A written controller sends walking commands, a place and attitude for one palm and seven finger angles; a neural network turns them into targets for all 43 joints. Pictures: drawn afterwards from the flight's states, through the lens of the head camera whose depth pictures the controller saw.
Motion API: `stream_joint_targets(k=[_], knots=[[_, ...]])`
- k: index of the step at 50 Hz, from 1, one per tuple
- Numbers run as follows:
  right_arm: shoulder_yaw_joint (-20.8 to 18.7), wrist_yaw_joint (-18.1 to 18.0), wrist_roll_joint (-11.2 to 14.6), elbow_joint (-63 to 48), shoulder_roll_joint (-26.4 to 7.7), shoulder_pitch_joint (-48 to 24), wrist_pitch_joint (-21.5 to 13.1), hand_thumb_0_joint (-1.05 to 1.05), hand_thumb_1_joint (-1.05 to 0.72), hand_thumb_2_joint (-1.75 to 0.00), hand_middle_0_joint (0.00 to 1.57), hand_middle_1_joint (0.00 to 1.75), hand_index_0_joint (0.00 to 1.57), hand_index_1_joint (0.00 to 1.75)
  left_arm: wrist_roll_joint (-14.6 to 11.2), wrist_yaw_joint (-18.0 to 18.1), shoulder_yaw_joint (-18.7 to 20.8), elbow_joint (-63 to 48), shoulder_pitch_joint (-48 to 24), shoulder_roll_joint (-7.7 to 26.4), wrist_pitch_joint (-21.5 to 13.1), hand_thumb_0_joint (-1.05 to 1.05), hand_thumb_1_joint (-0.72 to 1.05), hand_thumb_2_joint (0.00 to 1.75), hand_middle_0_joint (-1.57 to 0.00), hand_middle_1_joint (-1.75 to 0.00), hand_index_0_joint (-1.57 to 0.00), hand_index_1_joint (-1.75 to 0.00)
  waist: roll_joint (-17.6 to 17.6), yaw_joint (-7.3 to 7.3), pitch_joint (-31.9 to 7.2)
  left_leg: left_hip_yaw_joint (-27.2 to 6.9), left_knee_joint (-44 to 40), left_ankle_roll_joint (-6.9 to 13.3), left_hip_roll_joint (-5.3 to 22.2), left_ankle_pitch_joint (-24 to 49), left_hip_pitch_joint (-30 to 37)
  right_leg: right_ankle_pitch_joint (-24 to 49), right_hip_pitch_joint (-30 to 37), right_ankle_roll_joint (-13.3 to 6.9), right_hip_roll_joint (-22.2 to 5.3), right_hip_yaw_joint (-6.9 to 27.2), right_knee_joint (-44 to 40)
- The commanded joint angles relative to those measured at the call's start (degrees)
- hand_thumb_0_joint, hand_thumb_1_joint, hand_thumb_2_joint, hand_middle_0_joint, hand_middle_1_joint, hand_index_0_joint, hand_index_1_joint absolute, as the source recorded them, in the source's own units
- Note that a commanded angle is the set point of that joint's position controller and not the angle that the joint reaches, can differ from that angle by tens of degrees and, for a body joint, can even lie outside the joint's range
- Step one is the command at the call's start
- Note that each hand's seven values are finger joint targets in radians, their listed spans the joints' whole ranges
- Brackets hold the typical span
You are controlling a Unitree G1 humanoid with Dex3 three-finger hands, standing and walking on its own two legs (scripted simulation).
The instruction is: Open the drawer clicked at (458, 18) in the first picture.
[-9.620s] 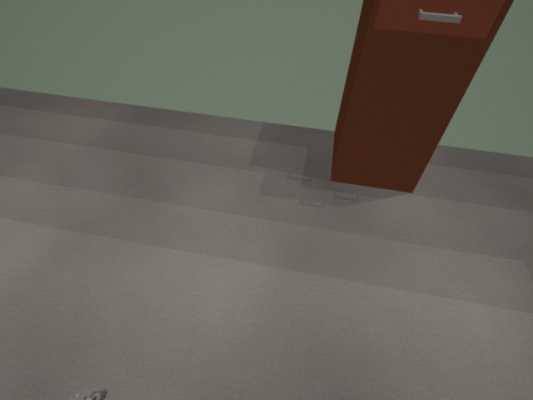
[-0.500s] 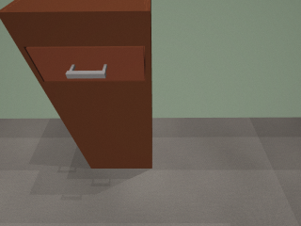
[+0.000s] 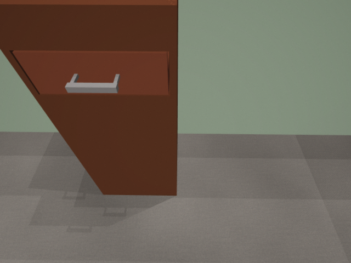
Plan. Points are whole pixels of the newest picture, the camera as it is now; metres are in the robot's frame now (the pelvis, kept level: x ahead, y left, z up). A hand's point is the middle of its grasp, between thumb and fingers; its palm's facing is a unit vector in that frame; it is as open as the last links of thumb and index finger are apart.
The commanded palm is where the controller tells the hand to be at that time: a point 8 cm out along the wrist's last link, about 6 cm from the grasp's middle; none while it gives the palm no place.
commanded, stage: come to a stop and stand still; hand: left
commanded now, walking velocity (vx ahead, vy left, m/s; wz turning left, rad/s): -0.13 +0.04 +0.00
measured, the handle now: (94, 82) +0.52 +0.25 +0.11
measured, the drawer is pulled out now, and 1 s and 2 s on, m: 0.00 0.00 0.00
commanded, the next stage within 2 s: look again from close up in 0.72 s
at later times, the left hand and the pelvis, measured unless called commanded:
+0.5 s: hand out of the picture +0.03 +0.20 -0.16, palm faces +0.02 -0.97 -0.24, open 7.3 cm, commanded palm none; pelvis -0.01 +0.02 +0.01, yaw +0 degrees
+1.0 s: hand out of the picture -0.01 +0.19 -0.16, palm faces +0.00 -0.98 -0.19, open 7.4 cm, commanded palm none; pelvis -0.01 +0.02 +0.01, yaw +0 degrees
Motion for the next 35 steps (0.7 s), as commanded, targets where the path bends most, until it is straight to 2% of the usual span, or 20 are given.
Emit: stream_joint_targets(k=[1, 2, 3, 5, 6, 7, 9, 10, 12, 14, 15, 16, 17, 18, 19, 21, 23, 27, 30, 35], knots=[[-1.86, -0.83, 1.25, -1.54, -4.80, 2.47, -0.01, 0.00, -0.90, -0.90, 0.20, 0.30, 0.20, 0.30, -0.39, 1.13, 1.06, 0.62, 9.68, 8.47, -1.94, 0.00, 0.90, 0.90, -0.20, -0.30, -0.20, -0.30, -6.27, 1.77, -6.71, -2.10, 2.41, 0.02, 3.47, 14.61, -9.55, 57.22, 17.74, -6.72, -14.22, 13.03, -5.20], [-2.09, -0.73, 1.42, -1.44, -4.14, 2.26, 0.63, 0.00, -0.90, -0.90, 0.20, 0.30, 0.20, 0.30, -0.14, 1.51, 1.13, 0.63, 9.02, 8.53, -1.86, 0.00, 0.90, 0.90, -0.20, -0.30, -0.20, -0.30, -11.52, 1.84, -6.49, -1.04, 5.82, -0.53, 2.85, 2.56, -11.03, 63.85, 18.05, -8.33, -15.82, 13.13, -6.20], [-2.21, -0.62, 1.49, -1.62, -3.71, 1.43, 1.03, 0.00, -0.90, -0.90, 0.20, 0.30, 0.20, 0.30, 0.21, 1.77, 0.82, 0.34, 7.95, 8.12, -1.58, 0.00, 0.90, 0.90, -0.20, -0.30, -0.20, -0.30, -13.08, 1.95, -6.05, -1.20, 8.42, -0.60, 2.72, -4.81, -12.73, 66.07, 17.64, -9.64, -16.80, 12.98, -6.87], [-2.25, -0.41, 1.40, -1.54, -2.59, 0.65, 1.44, 0.00, -0.90, -0.90, 0.20, 0.30, 0.20, 0.30, 0.66, 2.15, 0.69, -1.05, 4.87, 7.10, -0.86, 0.00, 0.90, 0.90, -0.20, -0.30, -0.20, -0.30, -10.30, 1.09, -4.82, -1.21, 5.92, -0.65, 3.16, -4.64, -12.29, 61.59, 15.06, -9.71, -15.98, 11.04, -6.62], [-2.31, -0.27, 1.39, -1.09, -2.18, 1.33, 1.56, 0.00, -0.90, -0.90, 0.20, 0.30, 0.20, 0.30, 0.47, 2.13, 0.78, -1.79, 2.90, 7.19, -0.52, 0.00, 0.90, 0.90, -0.20, -0.30, -0.20, -0.30, -8.26, 0.10, -5.27, -0.70, -0.15, -0.80, 3.42, 0.57, -9.43, 55.91, 13.64, -8.40, -14.44, 9.52, -5.37], [-2.38, -0.20, 1.21, -0.28, -2.39, 2.83, 1.52, 0.00, -0.90, -0.90, 0.20, 0.30, 0.20, 0.30, 0.00, 2.04, 0.80, -2.47, 1.38, 7.18, -0.21, 0.00, 0.90, 0.90, -0.20, -0.30, -0.20, -0.30, -5.56, -0.91, -6.11, -0.31, -6.87, -0.83, 3.63, 12.87, -3.99, 47.44, 10.68, -5.94, -11.80, 7.95, -3.73], [-2.81, -0.21, 0.22, -0.75, -5.43, 1.67, 1.12, 0.00, -0.90, -0.90, 0.20, 0.30, 0.20, 0.30, -0.16, 1.74, 0.81, -4.28, 0.78, 5.02, 0.58, 0.00, 0.90, 0.90, -0.20, -0.30, -0.20, -0.30, 5.70, 0.47, -5.96, -4.03, -6.35, 1.94, 10.56, 39.45, 1.47, 21.31, 3.74, -0.84, -4.66, 4.05, -3.12], [-2.83, -0.15, 0.19, -1.48, -6.21, -0.29, 1.22, 0.00, -0.90, -0.90, 0.20, 0.30, 0.20, 0.30, 0.07, 1.74, 0.80, -4.78, -0.47, 4.64, 0.89, 0.00, 0.90, 0.90, -0.20, -0.30, -0.20, -0.30, 8.33, 0.75, -3.20, -4.64, -7.26, 3.40, 11.78, 40.71, -2.19, 13.09, 4.02, 0.37, -2.91, 2.75, -3.00], [-2.56, -0.35, 0.24, -2.06, -5.98, -3.16, 1.15, 0.00, -0.90, -0.90, 0.20, 0.30, 0.20, 0.30, 0.21, 1.37, 0.60, -3.93, 0.16, 4.52, 0.86, 0.00, 0.90, 0.90, -0.20, -0.30, -0.20, -0.30, 5.42, 1.51, -0.81, -4.07, -7.25, 3.17, 10.30, 35.95, -4.26, 14.23, 4.88, 0.30, -3.34, 4.01, -6.04], [-2.35, -0.38, 0.33, -2.22, -5.65, -2.86, 1.11, 0.00, -0.90, -0.90, 0.20, 0.30, 0.20, 0.30, 0.21, 1.20, 0.40, -3.34, 1.11, 5.00, 0.36, 0.00, 0.90, 0.90, -0.20, -0.30, -0.20, -0.30, 0.93, 0.96, -2.71, -2.69, -6.86, 1.78, 8.86, 30.45, -2.26, 20.41, 5.54, -0.54, -4.77, 5.68, -8.17], [-3.78, 0.39, 1.30, -6.50, -10.90, -8.33, 1.13, 0.00, -0.90, -0.90, 0.20, 0.30, 0.20, 0.30, 0.31, 3.34, 0.80, -0.99, 7.59, 8.11, -0.63, 0.00, 0.90, 0.90, -0.20, -0.30, -0.20, -0.30, 0.36, 2.87, -5.15, 0.74, 8.37, -0.49, 8.82, 33.86, -4.78, 44.86, 7.55, 0.72, -8.55, 9.01, -9.33], [-3.23, 1.18, 0.99, -9.09, -6.75, -5.95, 1.33, 0.00, -0.90, -0.90, 0.20, 0.30, 0.20, 0.30, 0.42, 2.98, 1.38, -4.19, 6.32, 10.78, -1.55, 0.00, 0.90, 0.90, -0.20, -0.30, -0.20, -0.30, -3.75, 0.86, -8.43, -0.34, 9.94, -0.14, 4.13, 5.95, -12.23, 51.68, 14.47, -3.26, -13.61, 14.47, -8.95], [-2.83, 1.29, 1.17, -9.32, -5.46, -6.24, 1.56, 0.00, -0.90, -0.90, 0.20, 0.30, 0.20, 0.30, 0.62, 2.76, 0.64, -4.63, 4.54, 9.69, -1.99, 0.00, 0.90, 0.90, -0.20, -0.30, -0.20, -0.30, -6.33, 0.29, -9.35, -0.99, 9.01, -0.19, 4.30, -2.85, -12.78, 49.79, 14.22, -6.00, -14.78, 13.61, -9.47], [-2.73, 1.36, 1.24, -9.86, -5.21, -4.62, 1.55, 0.00, -0.90, -0.90, 0.20, 0.30, 0.20, 0.30, 0.90, 2.58, 0.48, -6.03, 2.99, 9.20, -1.89, 0.00, 0.90, 0.90, -0.20, -0.30, -0.20, -0.30, -4.29, -0.74, -10.75, -0.79, 4.91, -0.19, 3.21, -1.23, -10.51, 46.09, 13.94, -6.68, -13.14, 11.44, -8.42], [-2.81, 1.51, 1.05, -8.73, -5.06, -2.36, 1.73, 0.00, -0.90, -0.90, 0.20, 0.30, 0.20, 0.30, 0.39, 2.40, 0.56, -6.55, 0.65, 9.66, -1.61, 0.00, 0.90, 0.90, -0.20, -0.30, -0.20, -0.30, -0.75, -2.10, -10.78, 0.37, -1.04, 0.07, 2.94, 6.50, -5.76, 37.21, 11.53, -5.52, -10.95, 8.66, -6.90], [-2.72, 1.47, 0.26, -8.58, -8.05, -2.42, 1.43, 0.00, -0.90, -0.90, 0.20, 0.30, 0.20, 0.30, -0.25, 1.96, -0.05, -7.15, 0.35, 7.62, -0.98, 0.00, 0.90, 0.90, -0.20, -0.30, -0.20, -0.30, 4.42, -1.27, -5.46, -3.57, -3.75, 1.70, 7.29, 19.95, -4.08, 18.20, 4.17, -1.65, -5.66, 6.13, -6.91], [-2.33, 1.42, 0.18, -9.48, -8.90, -5.10, 1.50, 0.00, -0.90, -0.90, 0.20, 0.30, 0.20, 0.30, 0.18, 1.60, -0.45, -7.00, 0.36, 6.90, 0.05, 0.00, 0.90, 0.90, -0.20, -0.30, -0.20, -0.30, 5.92, -0.17, 0.36, -5.50, -6.44, 2.50, 8.37, 17.15, -8.80, 5.74, 2.78, -0.54, -3.13, 4.91, -8.59], [-1.75, 1.41, 0.21, -9.30, -9.42, -5.34, 1.44, 0.00, -0.90, -0.90, 0.20, 0.30, 0.20, 0.30, 0.05, 0.76, -1.20, -5.99, 1.35, 6.80, 0.03, 0.00, 0.90, 0.90, -0.20, -0.30, -0.20, -0.30, -0.31, -0.06, 3.11, -5.34, -10.10, 2.46, 6.59, 6.26, -9.93, -0.10, 1.63, -0.32, -3.26, 6.78, -12.85], [-1.60, 1.45, 0.00, -8.25, -9.51, -4.16, 1.18, 0.00, -0.90, -0.90, 0.20, 0.30, 0.20, 0.30, 0.11, 0.54, -1.23, -5.74, 1.82, 7.02, 0.04, 0.00, 0.90, 0.90, -0.20, -0.30, -0.20, -0.30, 1.16, -0.15, 2.94, -5.84, -12.42, 2.50, 6.41, 3.12, -9.53, -1.78, 1.31, -0.25, -3.23, 6.69, -13.41], [-1.04, 1.36, 0.16, -6.40, -9.57, -3.39, 0.62, 0.00, -0.90, -0.90, 0.20, 0.30, 0.20, 0.30, 0.01, 0.36, -1.36, -4.43, 2.92, 7.08, -0.36, 0.00, 0.90, 0.90, -0.20, -0.30, -0.20, -0.30, 0.57, 0.28, -0.02, -5.45, -12.35, 2.44, 6.32, 6.70, -8.22, 1.73, 4.14, -0.17, -3.88, 6.68, -13.52]])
